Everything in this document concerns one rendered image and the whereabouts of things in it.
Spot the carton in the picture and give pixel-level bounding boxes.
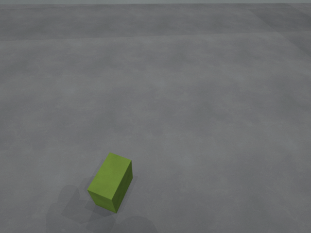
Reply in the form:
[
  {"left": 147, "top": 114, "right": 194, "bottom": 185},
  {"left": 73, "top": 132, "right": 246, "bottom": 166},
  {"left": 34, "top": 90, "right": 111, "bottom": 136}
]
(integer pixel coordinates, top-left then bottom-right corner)
[{"left": 87, "top": 153, "right": 133, "bottom": 213}]

